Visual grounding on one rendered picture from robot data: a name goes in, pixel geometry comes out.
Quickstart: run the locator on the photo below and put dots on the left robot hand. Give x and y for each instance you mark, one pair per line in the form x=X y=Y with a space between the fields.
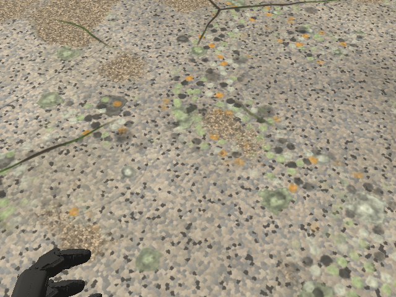
x=34 y=282

